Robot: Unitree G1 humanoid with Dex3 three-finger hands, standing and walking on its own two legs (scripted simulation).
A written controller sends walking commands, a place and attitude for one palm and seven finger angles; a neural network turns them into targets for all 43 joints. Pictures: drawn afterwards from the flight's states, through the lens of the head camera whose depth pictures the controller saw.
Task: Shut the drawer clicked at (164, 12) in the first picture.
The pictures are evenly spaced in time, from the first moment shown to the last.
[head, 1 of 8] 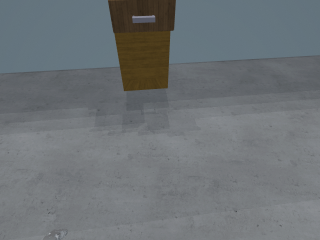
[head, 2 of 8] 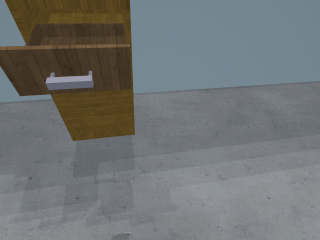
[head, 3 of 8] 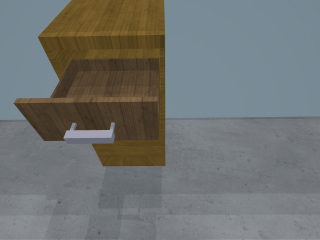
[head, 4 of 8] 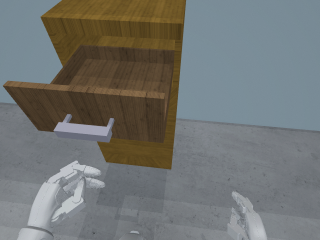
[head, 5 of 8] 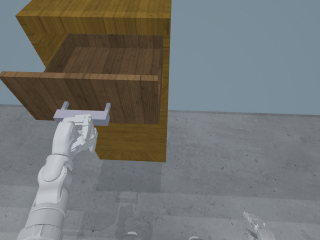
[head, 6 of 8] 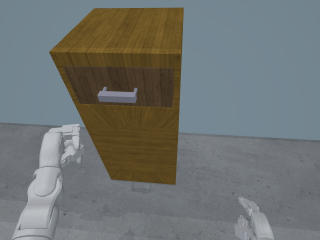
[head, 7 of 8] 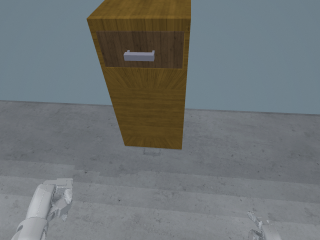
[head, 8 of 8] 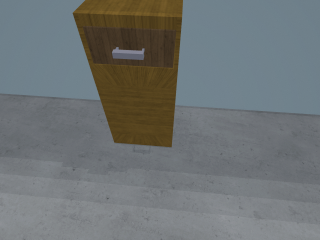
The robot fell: no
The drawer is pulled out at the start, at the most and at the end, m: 0.28 0.28 0.00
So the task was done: yes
